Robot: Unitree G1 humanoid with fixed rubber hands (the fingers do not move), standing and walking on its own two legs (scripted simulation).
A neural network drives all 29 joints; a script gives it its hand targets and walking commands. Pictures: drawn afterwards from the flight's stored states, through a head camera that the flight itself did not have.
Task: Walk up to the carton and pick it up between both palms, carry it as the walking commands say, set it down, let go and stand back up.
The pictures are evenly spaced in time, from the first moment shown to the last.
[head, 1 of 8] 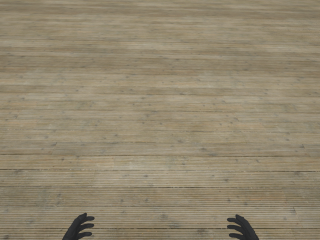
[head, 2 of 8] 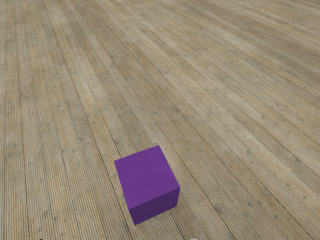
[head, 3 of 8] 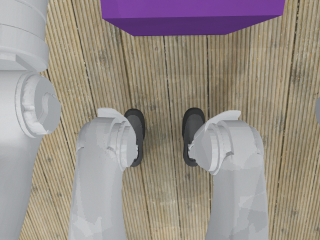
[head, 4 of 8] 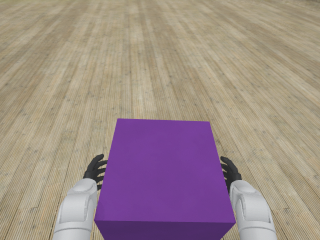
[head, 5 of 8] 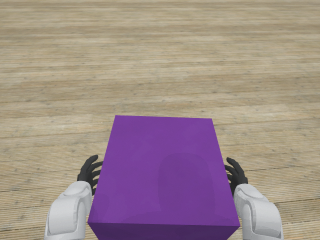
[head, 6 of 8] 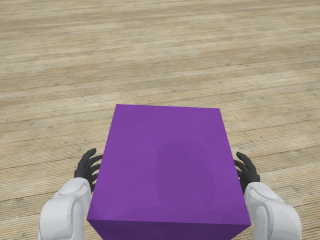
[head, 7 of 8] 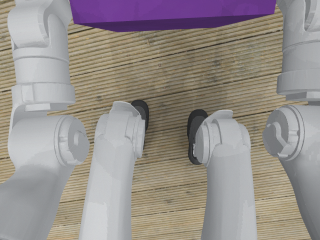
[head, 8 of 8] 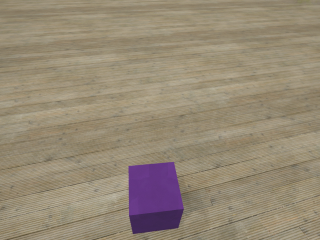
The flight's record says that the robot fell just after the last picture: no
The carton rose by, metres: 0.64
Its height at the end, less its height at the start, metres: +0.00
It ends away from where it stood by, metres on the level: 2.42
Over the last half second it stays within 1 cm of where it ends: yes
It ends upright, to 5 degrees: yes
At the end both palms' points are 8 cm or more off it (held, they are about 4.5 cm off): yes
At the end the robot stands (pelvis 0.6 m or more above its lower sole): yes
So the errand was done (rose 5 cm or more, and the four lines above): yes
